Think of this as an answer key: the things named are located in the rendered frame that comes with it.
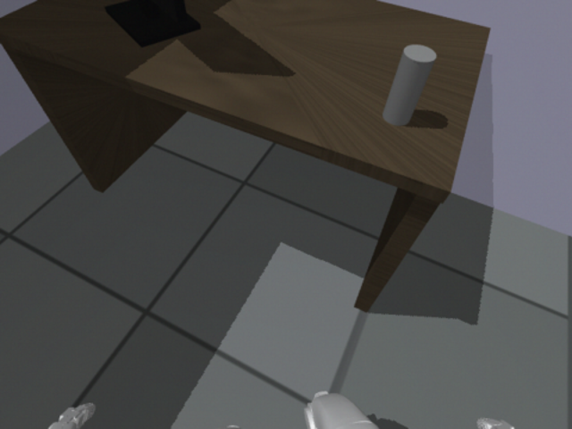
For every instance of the left robot hand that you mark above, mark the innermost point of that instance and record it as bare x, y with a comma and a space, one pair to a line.
74, 418

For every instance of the desk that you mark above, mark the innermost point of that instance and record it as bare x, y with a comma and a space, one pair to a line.
310, 75

